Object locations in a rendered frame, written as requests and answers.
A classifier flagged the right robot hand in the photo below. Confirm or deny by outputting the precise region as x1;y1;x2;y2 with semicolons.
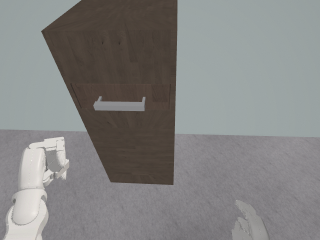
231;200;271;240

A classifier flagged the handle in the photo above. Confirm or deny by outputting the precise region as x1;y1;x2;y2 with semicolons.
93;96;146;111

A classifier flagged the left robot hand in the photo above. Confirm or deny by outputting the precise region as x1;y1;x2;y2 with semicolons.
18;137;70;191

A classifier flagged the drawer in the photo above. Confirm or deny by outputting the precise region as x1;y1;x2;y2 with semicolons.
72;83;171;110

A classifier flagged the left robot forearm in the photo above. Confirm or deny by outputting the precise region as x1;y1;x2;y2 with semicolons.
2;188;49;240

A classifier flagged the cabinet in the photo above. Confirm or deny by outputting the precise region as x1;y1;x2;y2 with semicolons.
41;0;178;185

